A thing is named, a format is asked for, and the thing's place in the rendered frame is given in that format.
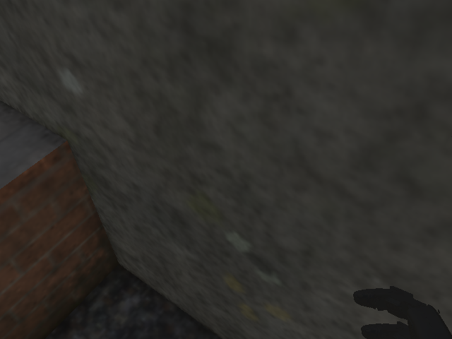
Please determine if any robot right hand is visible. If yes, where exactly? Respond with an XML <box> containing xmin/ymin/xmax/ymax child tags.
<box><xmin>353</xmin><ymin>286</ymin><xmax>452</xmax><ymax>339</ymax></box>

